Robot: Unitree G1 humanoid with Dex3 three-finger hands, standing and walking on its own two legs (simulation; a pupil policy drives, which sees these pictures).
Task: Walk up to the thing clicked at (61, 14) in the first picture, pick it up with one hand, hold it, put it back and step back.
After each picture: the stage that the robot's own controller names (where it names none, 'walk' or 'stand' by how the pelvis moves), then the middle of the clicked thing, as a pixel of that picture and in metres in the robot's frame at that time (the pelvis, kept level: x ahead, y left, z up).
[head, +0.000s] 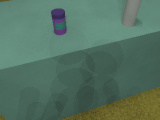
stand; (59, 22) +0.71 +0.15 +0.03
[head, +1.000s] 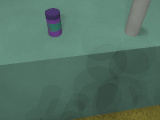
rise first; (54, 23) +0.65 +0.18 +0.05
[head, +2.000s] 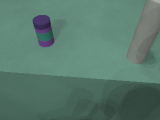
stand; (44, 31) +0.56 +0.19 +0.06
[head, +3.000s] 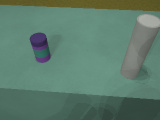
stand; (40, 48) +0.52 +0.21 +0.03
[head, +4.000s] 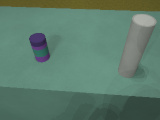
stand; (40, 48) +0.53 +0.22 +0.02
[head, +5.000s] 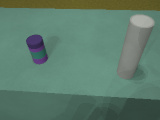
stand; (37, 49) +0.52 +0.23 +0.02
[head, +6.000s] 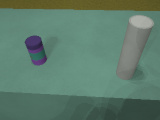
stand; (36, 50) +0.52 +0.23 +0.02
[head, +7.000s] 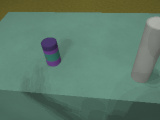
rise first; (51, 52) +0.51 +0.20 +0.03
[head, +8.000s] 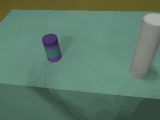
go down; (52, 48) +0.53 +0.20 +0.03
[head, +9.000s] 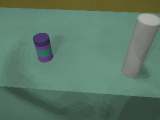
go down; (43, 48) +0.54 +0.19 +0.03
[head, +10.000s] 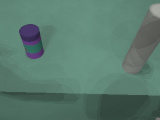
go down; (32, 42) +0.50 +0.18 +0.05
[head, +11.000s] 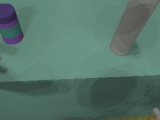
close in; (8, 25) +0.53 +0.21 +0.08
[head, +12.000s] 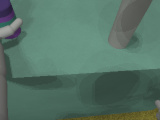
close; (5, 19) +0.54 +0.20 +0.10
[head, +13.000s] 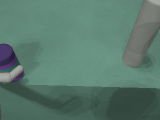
lift; (7, 64) +0.38 +0.25 +0.09
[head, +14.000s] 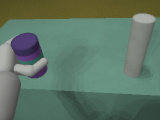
lift; (31, 56) +0.32 +0.17 +0.22
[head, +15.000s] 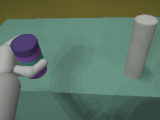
hold; (30, 57) +0.32 +0.17 +0.21
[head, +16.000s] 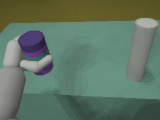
crouch; (37, 53) +0.33 +0.15 +0.22
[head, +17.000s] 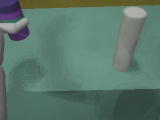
crouch; (13, 19) +0.47 +0.20 +0.22
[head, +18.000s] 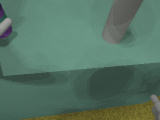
lower; out of the picture +0.53 +0.20 +0.10
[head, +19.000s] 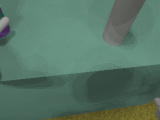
lower; out of the picture +0.54 +0.21 +0.10
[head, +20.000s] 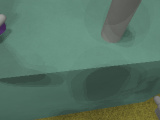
lower; out of the picture +0.54 +0.21 +0.10
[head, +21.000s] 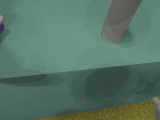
lower; out of the picture +0.54 +0.22 +0.10
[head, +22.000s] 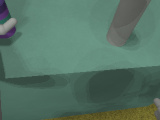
loosen; out of the picture +0.53 +0.20 +0.10
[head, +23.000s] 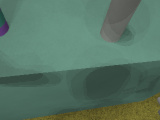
rise; out of the picture +0.53 +0.20 +0.10
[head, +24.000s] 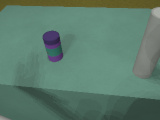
sink last; (53, 46) +0.51 +0.18 +0.06
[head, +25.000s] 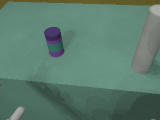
stand; (54, 42) +0.53 +0.18 +0.05
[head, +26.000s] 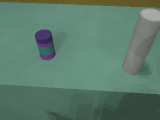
stand; (45, 45) +0.53 +0.19 +0.04
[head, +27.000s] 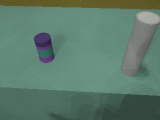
stand; (44, 48) +0.52 +0.19 +0.03
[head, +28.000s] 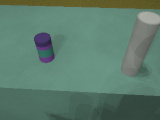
stand; (44, 48) +0.52 +0.19 +0.03
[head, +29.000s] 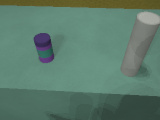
stand; (44, 48) +0.52 +0.19 +0.03
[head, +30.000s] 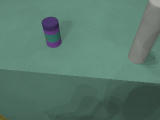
walk; (52, 32) +0.57 +0.16 +0.04
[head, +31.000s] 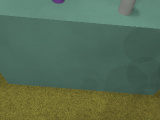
walk; out of the picture +0.85 +0.16 +0.04
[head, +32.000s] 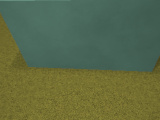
stand; out of the picture +1.20 +0.24 +0.05
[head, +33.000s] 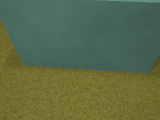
stand; out of the picture +1.17 +0.19 +0.04
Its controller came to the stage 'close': yes
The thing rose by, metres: 0.21
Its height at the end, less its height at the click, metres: +0.00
